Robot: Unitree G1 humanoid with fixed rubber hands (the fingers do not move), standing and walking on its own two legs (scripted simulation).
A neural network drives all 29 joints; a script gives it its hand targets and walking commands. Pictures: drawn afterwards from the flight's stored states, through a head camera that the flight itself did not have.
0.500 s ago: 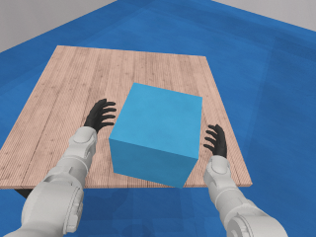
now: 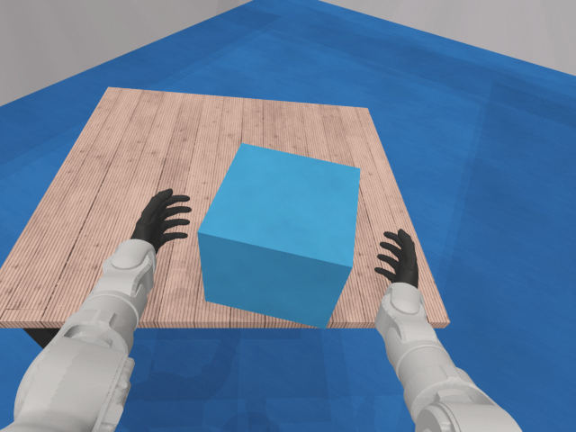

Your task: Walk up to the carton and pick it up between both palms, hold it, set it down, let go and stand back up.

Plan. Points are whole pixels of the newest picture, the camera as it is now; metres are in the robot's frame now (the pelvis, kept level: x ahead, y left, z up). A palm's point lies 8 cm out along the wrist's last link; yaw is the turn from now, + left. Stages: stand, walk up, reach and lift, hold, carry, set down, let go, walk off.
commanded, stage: set down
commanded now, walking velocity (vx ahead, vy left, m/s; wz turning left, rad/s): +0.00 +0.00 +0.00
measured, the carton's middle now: (282, 234) +0.48 +0.00 -0.02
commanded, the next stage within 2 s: none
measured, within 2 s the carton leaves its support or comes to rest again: neither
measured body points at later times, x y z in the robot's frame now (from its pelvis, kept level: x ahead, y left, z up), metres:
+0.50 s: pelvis +0.02 +0.01 +0.00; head +0.06 +0.05 +0.45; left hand +0.40 +0.24 +0.01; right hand +0.32 -0.17 +0.01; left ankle +0.06 +0.12 -0.72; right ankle +0.09 -0.15 -0.72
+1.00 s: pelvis +0.02 +0.02 +0.01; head +0.04 +0.07 +0.45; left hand +0.36 +0.27 +0.01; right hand +0.28 -0.17 +0.02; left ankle +0.06 +0.12 -0.72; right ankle +0.09 -0.15 -0.72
